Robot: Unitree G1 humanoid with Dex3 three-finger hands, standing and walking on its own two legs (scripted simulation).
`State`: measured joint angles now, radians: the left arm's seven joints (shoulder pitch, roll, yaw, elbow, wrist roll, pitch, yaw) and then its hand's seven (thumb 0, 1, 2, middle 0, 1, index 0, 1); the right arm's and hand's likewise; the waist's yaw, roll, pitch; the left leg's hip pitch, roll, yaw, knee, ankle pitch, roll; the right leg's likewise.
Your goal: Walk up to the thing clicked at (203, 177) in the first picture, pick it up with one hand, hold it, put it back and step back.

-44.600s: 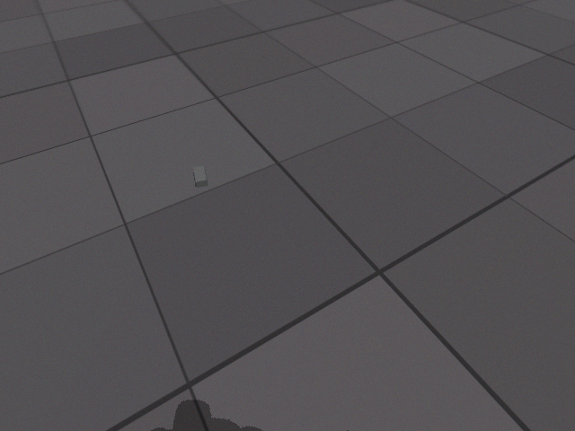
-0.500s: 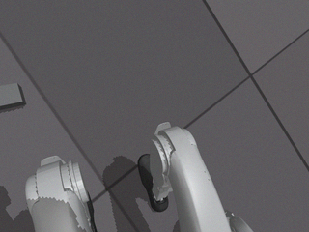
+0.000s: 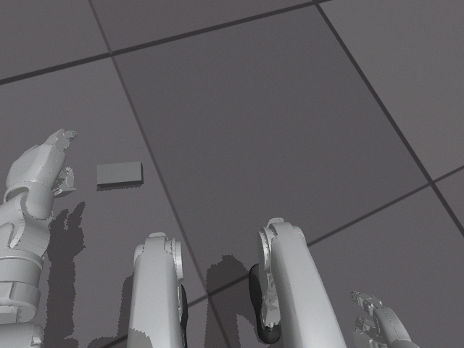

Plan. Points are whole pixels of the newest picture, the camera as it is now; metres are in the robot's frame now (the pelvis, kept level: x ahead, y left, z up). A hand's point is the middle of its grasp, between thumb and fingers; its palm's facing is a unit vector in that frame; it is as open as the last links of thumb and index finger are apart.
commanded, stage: home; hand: left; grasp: from above
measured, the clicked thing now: (120, 174) +0.52 +0.27 -0.42
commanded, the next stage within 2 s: none
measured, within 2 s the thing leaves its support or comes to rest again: neither
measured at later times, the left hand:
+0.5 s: hand (47, 249) +0.28 +0.20 +0.09, palm faces +0.02 -0.94 -0.35, open 7.4 cm
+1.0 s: hand out of the picture +0.23 +0.18 +0.23, palm faces +0.15 -0.97 -0.21, open 7.4 cm
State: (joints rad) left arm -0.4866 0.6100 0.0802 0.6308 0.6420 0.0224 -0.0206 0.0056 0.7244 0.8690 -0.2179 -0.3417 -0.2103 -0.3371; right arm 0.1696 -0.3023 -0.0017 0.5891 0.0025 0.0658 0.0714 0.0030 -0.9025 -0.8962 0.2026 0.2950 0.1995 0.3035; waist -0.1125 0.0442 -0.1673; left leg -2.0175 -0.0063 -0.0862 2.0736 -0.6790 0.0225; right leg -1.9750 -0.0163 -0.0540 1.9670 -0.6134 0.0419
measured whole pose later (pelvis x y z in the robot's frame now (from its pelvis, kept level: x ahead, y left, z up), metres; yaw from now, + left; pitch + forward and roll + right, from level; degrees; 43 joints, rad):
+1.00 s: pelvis +0.09 -0.01 +0.28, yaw +6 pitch +11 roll -3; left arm 0.52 0.22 0.03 -0.14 -0.06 0.45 0.03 0.01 0.90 0.90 -0.20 -0.30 -0.20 -0.30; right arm 0.28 -0.22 0.04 0.50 0.02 -0.22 -0.19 0.01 -0.90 -0.90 0.20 0.29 0.20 0.30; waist -0.04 0.06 -0.18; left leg -0.70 0.02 -0.07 1.01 -0.50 -0.01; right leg -0.67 0.00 -0.06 0.94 -0.46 0.01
